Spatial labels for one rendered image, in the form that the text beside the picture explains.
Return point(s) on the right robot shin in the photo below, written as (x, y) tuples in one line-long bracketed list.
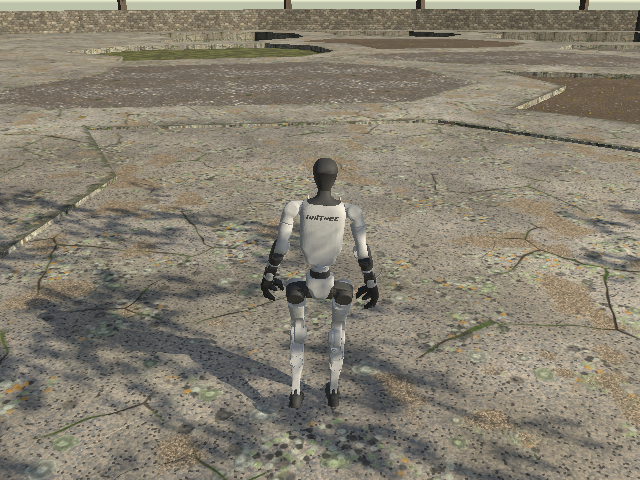
[(336, 356)]

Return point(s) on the right robot hand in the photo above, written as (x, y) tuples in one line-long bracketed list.
[(371, 293)]

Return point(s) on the robot torso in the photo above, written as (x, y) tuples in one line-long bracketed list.
[(321, 238)]

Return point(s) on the robot left upper arm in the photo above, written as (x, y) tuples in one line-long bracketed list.
[(291, 209)]

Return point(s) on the robot left forearm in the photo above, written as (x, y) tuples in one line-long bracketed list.
[(272, 264)]

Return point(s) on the left robot hand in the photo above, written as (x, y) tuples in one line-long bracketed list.
[(265, 285)]

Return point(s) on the robot right upper arm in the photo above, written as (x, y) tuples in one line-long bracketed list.
[(354, 213)]

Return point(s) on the robot right forearm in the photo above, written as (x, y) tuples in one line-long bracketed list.
[(367, 270)]

